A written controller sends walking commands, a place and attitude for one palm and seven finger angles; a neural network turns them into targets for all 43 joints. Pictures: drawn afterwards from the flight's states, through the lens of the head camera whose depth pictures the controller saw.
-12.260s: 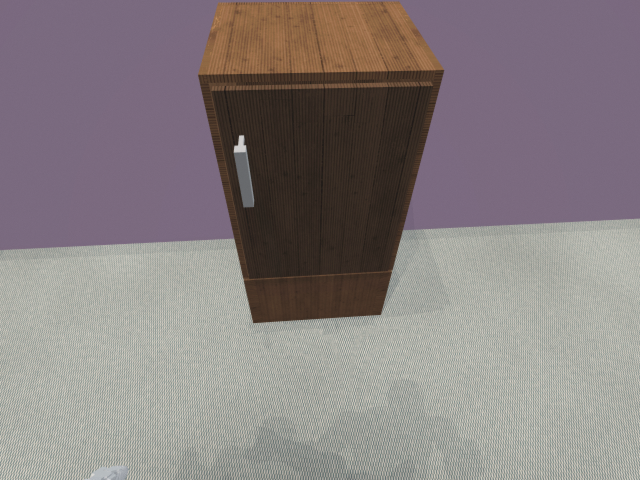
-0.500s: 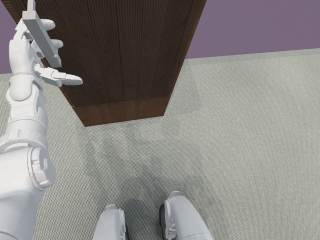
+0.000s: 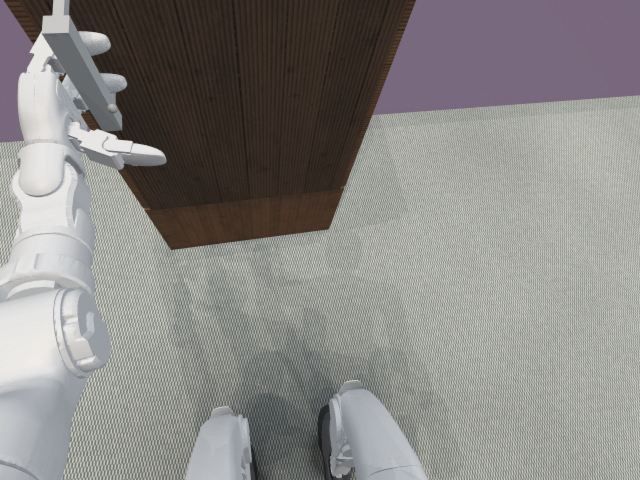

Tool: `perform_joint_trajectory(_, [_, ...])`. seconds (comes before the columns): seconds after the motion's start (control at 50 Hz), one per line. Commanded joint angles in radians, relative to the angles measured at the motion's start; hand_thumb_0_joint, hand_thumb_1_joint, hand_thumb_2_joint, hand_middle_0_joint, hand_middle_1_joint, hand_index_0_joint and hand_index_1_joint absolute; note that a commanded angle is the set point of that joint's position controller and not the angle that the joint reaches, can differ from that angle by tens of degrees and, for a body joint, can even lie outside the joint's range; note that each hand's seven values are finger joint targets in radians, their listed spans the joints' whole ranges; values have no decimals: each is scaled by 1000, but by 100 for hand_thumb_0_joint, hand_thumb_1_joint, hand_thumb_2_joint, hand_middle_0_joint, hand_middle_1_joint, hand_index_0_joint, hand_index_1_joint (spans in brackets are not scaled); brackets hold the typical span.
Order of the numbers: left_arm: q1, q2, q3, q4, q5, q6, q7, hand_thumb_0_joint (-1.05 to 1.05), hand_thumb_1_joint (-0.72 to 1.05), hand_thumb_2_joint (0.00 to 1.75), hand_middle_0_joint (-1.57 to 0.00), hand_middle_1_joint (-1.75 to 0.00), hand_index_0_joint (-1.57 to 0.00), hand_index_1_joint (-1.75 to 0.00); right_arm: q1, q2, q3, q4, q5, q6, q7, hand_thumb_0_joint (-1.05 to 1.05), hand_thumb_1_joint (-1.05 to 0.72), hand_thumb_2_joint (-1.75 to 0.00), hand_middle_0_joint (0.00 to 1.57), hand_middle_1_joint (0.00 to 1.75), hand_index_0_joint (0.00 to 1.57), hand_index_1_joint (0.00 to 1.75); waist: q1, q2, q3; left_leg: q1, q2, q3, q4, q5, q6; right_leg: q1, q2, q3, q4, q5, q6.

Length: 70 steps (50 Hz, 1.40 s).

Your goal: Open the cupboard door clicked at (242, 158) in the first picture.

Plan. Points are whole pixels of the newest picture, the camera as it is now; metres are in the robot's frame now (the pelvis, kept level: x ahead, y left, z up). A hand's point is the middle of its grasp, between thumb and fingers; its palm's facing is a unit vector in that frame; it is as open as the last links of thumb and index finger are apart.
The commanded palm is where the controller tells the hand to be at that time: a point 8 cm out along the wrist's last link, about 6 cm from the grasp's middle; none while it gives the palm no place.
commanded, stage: close the thumb around the handle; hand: left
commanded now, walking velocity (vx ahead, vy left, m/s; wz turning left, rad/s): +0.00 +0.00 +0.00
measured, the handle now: (88, 67) +0.60 +0.21 +0.05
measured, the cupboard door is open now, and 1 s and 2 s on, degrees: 0 3 43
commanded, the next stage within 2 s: pull the door open along its arc in 0.68 s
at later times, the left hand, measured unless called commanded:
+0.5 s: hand (111, 110) +0.54 +0.19 +0.05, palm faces +0.08 -1.00 -0.02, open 7.3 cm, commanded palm +0.51 +0.22 +0.05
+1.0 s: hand (112, 121) +0.52 +0.18 +0.05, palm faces +0.07 -1.00 +0.00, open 5.9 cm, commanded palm +0.47 +0.22 +0.05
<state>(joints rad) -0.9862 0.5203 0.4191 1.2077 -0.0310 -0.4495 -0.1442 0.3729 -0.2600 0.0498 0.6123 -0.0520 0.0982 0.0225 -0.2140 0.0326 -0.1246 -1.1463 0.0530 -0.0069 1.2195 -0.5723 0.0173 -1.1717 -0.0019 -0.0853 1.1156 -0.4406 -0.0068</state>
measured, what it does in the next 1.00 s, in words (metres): stands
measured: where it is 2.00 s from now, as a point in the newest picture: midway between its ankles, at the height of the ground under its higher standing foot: outside the picture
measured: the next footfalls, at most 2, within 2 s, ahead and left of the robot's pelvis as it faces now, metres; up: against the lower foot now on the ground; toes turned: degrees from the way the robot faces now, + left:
none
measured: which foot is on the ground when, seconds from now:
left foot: down 0.00-1.00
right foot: down 0.00-1.00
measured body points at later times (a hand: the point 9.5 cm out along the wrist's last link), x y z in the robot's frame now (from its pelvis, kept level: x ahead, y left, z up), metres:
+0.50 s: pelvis +0.00 +0.00 +0.00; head +0.17 +0.03 +0.42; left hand +0.53 +0.24 +0.05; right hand +0.00 -0.26 -0.11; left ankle -0.01 +0.10 -0.64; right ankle +0.04 -0.12 -0.64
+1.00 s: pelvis +0.00 +0.01 +0.01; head +0.16 +0.03 +0.43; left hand +0.51 +0.24 +0.05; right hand +0.00 -0.25 -0.10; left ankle -0.01 +0.10 -0.63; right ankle +0.04 -0.12 -0.63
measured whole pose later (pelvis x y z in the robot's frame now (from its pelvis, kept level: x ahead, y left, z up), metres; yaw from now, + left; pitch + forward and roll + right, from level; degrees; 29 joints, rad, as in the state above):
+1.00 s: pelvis +0.00 +0.01 +0.01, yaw -1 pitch +27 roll -4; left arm -0.85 0.45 0.42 1.10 -0.07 -0.46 -0.14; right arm 0.38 -0.25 0.04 0.61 -0.04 0.11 0.03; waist -0.19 0.03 -0.14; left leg -1.08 0.06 0.02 1.19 -0.57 0.03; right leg -1.12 0.01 -0.06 1.09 -0.43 0.00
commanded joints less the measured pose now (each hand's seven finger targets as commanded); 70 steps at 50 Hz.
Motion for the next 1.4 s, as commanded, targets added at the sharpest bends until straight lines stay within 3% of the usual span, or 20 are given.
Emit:
perform_joint_trajectory(0.0, [-433,171,-26,-211,-10,-66,-3,0,-39,35,-31,-121,-31,-121,215,-180,-70,-21,-2,-5,-5,0,-90,-90,20,30,20,30,-24,165,-533,397,-24,-59,-127,525,-3,291,43,38,-94,344,-12])
perform_joint_trajectory(0.06, [-423,187,-12,-232,-7,-71,2,0,-22,42,-32,-123,-32,-123,221,-182,-74,-21,-3,-4,-5,0,-90,-90,20,30,20,30,-15,178,-582,428,-23,-62,-123,562,-6,298,44,36,-87,365,-13])
perform_joint_trajectory(0.1, [-425,188,-13,-219,-8,-67,1,0,-11,47,-33,-124,-33,-124,217,-180,-72,-19,-2,-4,-5,0,-90,-90,20,30,20,30,-20,153,-545,392,-25,-54,-126,529,-1,316,45,41,-96,362,-11])
perform_joint_trajectory(0.14, [-429,201,-2,-242,-9,-75,-1,0,0,52,-34,-125,-34,-125,217,-180,-72,-23,-3,-4,-5,0,-90,-90,20,30,20,30,-10,184,-574,405,-27,-54,-124,548,-3,322,44,43,-90,376,-14])
perform_joint_trajectory(0.24, [-392,186,-1,-258,-22,-83,-3,0,28,64,-36,-128,-36,-128,217,-177,-74,-26,-2,-4,-2,0,-90,-90,20,30,20,30,-2,174,-572,433,-24,-58,-132,582,-7,329,47,37,-94,391,-14])
perform_joint_trajectory(0.38, [-408,161,-25,-221,-16,-86,0,0,68,80,-38,-133,-38,-133,213,-178,-76,-14,-1,-5,-6,0,-90,-90,20,30,20,30,-18,164,-522,428,-22,-59,-133,552,-8,282,46,34,-98,349,-12])
perform_joint_trajectory(0.46, [-422,205,8,-225,-17,-89,-1,0,90,90,-40,-135,-40,-135,214,-183,-74,-17,-3,-8,-9,0,-90,-90,20,30,20,30,-13,159,-546,402,-27,-55,-128,540,-4,315,44,41,-94,363,-12])
perform_joint_trajectory(0.52, [-394,208,14,-245,-17,-92,-8,0,90,90,-40,-135,-40,-135,214,-179,-75,-25,-3,-7,-8,0,-90,-90,20,30,20,30,1,178,-582,416,-28,-54,-125,574,-5,335,44,42,-84,395,-16])
perform_joint_trajectory(0.58, [-351,205,19,-223,-25,-78,-14,0,90,90,-40,-135,-40,-135,208,-180,-74,-28,2,-3,-7,0,-90,-90,20,30,20,30,3,140,-550,393,-26,-50,-132,558,-4,346,45,40,-94,393,-12])
perform_joint_trajectory(0.68, [-367,208,17,-255,-22,-82,-7,0,90,90,-40,-135,-40,-135,207,-180,-73,-32,1,-4,-6,0,-90,-90,20,30,20,30,9,177,-558,426,-24,-55,-137,574,-10,328,46,37,-92,379,-13])
perform_joint_trajectory(0.78, [-390,199,7,-243,-18,-85,-2,0,90,90,-40,-135,-40,-135,205,-180,-74,-27,0,-6,-8,0,-90,-90,20,30,20,30,-7,140,-532,394,-23,-54,-135,537,-5,326,46,39,-95,367,-11])
perform_joint_trajectory(0.84, [-316,185,10,-260,-25,-91,-7,0,90,90,-40,-135,-40,-135,202,-177,-76,-38,2,-10,-6,0,-90,-90,20,30,20,30,22,160,-564,418,-27,-50,-144,561,-10,346,45,37,-92,378,-16])
perform_joint_trajectory(0.92, [-199,145,-1,-315,-46,-91,-14,0,90,90,-40,-135,-40,-135,192,-173,-82,-56,8,-8,1,0,-90,-90,20,30,20,30,52,169,-582,462,-23,-47,-158,625,-15,366,46,33,-96,408,-19])
perform_joint_trajectory(1.02, [17,56,-40,-452,-81,-81,-7,0,90,90,-40,-135,-40,-135,162,-162,-95,-90,24,-10,10,0,-90,-90,20,30,20,30,89,109,-569,470,-25,-31,-196,644,-13,444,47,30,-120,441,-17])
perform_joint_trajectory(1.14, [294,-123,-153,-691,-114,-81,35,0,90,90,-40,-135,-40,-135,102,-136,-111,-121,43,-39,25,0,-90,-90,20,30,20,30,127,84,-513,495,-22,-11,-238,675,-21,482,41,24,-140,462,-14])
perform_joint_trajectory(1.16, [326,-165,-182,-698,-115,-79,48,0,90,90,-40,-135,-40,-135,93,-131,-112,-121,44,-44,25,0,-90,-90,20,30,20,30,123,53,-475,482,-23,-9,-242,658,-20,482,40,21,-144,456,-12])
perform_joint_trajectory(1.18, [321,-209,-80,-746,-175,-81,188,0,90,90,-40,-135,-40,-135,61,-114,-115,-129,34,-55,24,0,-90,-90,20,30,20,30,166,48,-441,440,-27,3,-253,614,-30,487,41,9,-148,429,-11])
perform_joint_trajectory(1.2, [360,-285,-153,-761,-143,-77,272,0,90,90,-40,-135,-40,-135,45,-107,-110,-129,24,-67,32,0,-90,-90,20,30,20,30,157,55,-421,431,-30,3,-258,583,-38,479,39,6,-144,403,-12])
perform_joint_trajectory(1.3, [463,-491,-326,-880,20,-83,581,0,90,90,-40,-135,-40,-135,-3,-76,-118,-124,-18,-95,56,0,-90,-90,20,30,20,30,165,38,-423,463,-29,2,-251,601,-50,468,26,-2,-127,392,-20])
perform_joint_trajectory(1.38, [495,-597,-432,-916,150,-68,764,0,90,90,-40,-135,-40,-135,-60,-58,-124,-123,-42,-109,57,0,-90,-90,20,30,20,30,166,-29,-426,435,-39,1,-253,509,-42,490,19,0,-128,367,-25])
